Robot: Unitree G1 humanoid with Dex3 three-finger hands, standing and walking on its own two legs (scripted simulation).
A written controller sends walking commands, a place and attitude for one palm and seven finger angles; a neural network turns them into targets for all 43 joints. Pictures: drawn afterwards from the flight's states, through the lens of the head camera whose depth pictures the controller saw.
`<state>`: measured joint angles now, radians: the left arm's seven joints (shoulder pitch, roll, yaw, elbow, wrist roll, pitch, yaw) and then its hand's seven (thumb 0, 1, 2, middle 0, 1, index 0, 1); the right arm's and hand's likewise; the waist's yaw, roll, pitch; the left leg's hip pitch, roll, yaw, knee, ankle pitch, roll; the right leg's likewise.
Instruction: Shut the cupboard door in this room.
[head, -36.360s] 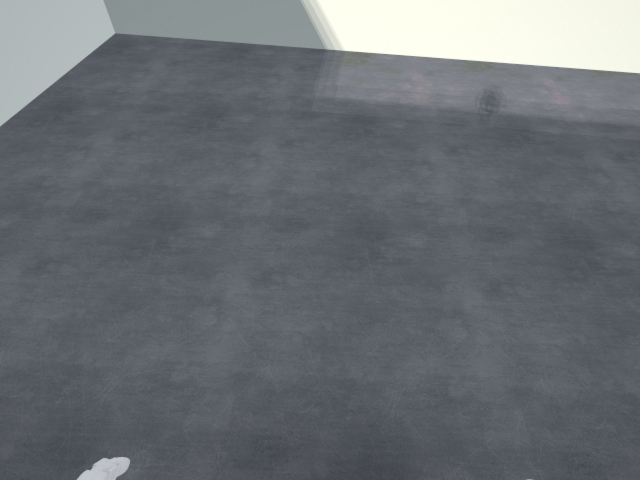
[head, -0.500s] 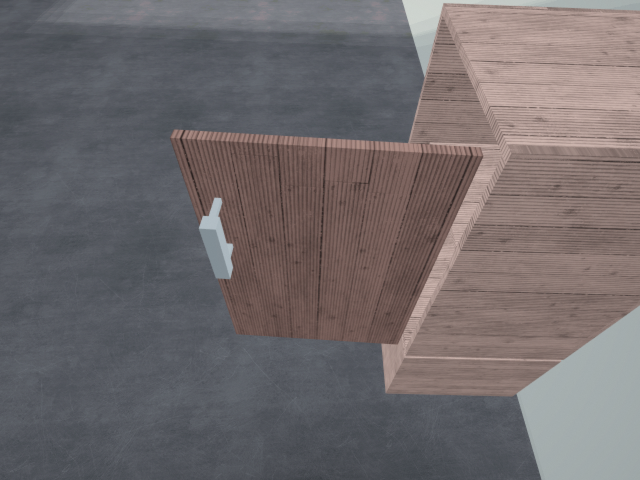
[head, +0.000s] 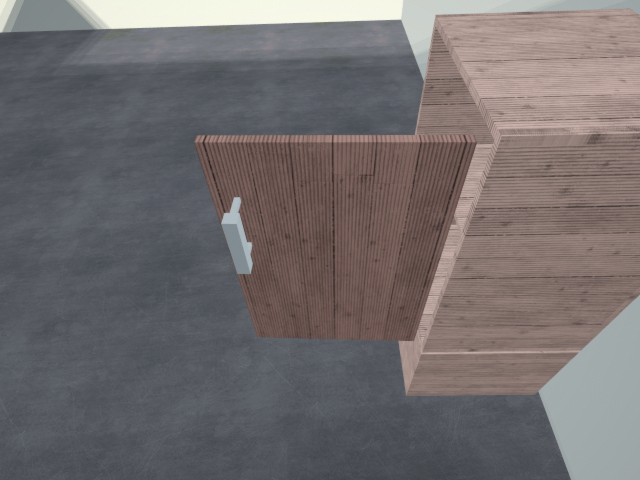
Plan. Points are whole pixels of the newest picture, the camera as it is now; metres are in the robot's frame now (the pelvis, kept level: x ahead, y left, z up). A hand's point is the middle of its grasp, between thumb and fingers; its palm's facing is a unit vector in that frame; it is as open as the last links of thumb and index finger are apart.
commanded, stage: come to a stop and stand still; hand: left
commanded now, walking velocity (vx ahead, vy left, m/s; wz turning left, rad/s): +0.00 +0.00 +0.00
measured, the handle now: (240, 235) +0.49 +0.17 -0.01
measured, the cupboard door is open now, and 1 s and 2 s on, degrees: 88 88 88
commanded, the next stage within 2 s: look again from close up in 0.18 s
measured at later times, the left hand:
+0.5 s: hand out of the picture +0.04 +0.16 -0.17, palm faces -0.03 -0.97 -0.22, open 7.3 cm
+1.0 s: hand (193, 468) +0.16 +0.18 -0.08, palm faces +0.24 -0.95 -0.19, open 7.3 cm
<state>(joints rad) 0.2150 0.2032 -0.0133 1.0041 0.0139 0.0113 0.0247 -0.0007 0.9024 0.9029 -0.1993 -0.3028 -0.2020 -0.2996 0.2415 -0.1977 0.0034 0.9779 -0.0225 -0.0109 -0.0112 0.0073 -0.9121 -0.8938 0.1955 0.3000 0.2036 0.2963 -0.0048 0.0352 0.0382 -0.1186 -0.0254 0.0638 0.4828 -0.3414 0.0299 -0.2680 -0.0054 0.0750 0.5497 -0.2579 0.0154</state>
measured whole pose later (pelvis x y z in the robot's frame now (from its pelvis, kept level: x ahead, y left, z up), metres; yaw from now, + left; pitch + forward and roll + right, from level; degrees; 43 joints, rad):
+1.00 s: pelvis +0.01 -0.02 -0.01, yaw +2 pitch +0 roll +1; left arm 0.42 0.19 0.06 0.31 -0.13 -0.06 0.07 0.01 0.90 0.90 -0.21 -0.31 -0.21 -0.31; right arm 0.33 -0.20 -0.01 0.90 0.02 -0.24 -0.09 0.01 -0.90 -0.89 0.20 0.30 0.20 0.30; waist -0.02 -0.01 0.02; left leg -0.20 -0.01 0.03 0.62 -0.42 -0.01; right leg -0.35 -0.01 -0.01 0.70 -0.35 -0.02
